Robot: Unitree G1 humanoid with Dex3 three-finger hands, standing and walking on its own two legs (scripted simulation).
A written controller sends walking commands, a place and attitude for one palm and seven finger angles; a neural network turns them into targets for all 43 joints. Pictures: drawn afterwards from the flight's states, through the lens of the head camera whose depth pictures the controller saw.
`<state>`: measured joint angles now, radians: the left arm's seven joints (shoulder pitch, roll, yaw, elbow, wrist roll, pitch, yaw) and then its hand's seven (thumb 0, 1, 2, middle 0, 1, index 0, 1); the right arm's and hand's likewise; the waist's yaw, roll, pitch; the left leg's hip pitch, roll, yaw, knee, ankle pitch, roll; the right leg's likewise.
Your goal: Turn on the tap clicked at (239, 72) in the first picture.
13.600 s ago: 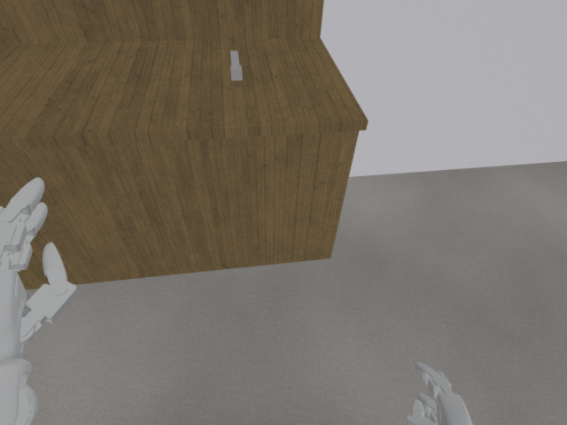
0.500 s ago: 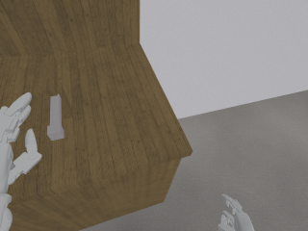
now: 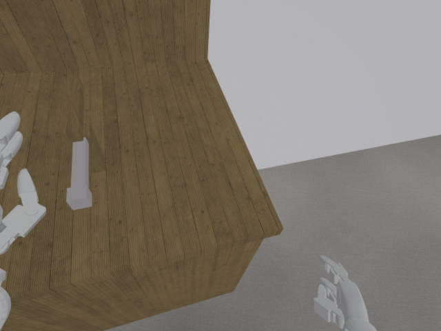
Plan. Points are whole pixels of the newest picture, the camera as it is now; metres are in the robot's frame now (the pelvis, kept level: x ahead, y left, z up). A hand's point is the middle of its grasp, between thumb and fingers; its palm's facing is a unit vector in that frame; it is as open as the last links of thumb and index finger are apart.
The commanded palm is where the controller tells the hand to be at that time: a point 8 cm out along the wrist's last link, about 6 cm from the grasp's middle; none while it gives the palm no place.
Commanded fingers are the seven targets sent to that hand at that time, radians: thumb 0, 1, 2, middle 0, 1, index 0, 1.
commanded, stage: look again from close up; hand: left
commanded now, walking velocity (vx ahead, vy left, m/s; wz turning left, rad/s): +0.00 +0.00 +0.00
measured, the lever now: (79, 197) +0.28 +0.26 +0.08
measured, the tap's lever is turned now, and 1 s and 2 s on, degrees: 0 0 0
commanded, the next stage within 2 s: turn the palm inward beside the body in 0.30 s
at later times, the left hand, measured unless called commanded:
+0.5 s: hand (17, 189) +0.23 +0.27 +0.20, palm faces +0.45 -0.77 -0.44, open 7.4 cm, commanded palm +0.14 +0.27 +0.17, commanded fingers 0.00 0.90 0.90 -0.20 -0.30 -0.20 -0.30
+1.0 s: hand (57, 248) +0.18 +0.22 +0.15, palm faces +0.49 -0.81 -0.32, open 7.4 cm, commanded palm +0.12 +0.25 +0.16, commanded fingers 0.00 0.90 0.90 -0.20 -0.30 -0.20 -0.30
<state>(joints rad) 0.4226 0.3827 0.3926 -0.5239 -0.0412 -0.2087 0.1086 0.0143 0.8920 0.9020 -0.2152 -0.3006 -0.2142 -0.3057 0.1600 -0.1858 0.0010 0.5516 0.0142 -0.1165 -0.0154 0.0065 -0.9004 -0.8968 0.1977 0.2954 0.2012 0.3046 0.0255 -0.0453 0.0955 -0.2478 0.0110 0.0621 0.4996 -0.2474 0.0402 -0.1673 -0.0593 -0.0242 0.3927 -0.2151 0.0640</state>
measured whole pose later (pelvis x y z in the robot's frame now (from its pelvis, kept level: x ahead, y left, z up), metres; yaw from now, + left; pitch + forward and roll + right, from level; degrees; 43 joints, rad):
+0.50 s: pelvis -0.02 -0.02 +0.00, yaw +2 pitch -1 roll -1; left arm 0.16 0.51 0.41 -0.34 -0.03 -0.14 0.05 0.01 0.89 0.90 -0.22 -0.30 -0.22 -0.31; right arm 0.23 -0.21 0.02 0.61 -0.01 -0.10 -0.02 0.01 -0.90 -0.90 0.20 0.30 0.20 0.30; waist 0.06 -0.02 0.06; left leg -0.26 0.00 0.03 0.51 -0.22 0.01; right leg -0.21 -0.06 -0.04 0.48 -0.25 0.02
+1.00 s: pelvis -0.03 -0.07 -0.02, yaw +4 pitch -3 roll -1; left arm 0.19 0.39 0.34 -0.22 -0.13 0.02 0.05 0.01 0.90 0.90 -0.21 -0.30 -0.20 -0.30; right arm 0.15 -0.24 0.03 0.68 0.04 -0.14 -0.07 0.01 -0.90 -0.90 0.20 0.30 0.20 0.30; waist 0.08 0.07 0.00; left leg -0.34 0.03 -0.08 0.65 -0.27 -0.03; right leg -0.28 -0.01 -0.11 0.65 -0.33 -0.03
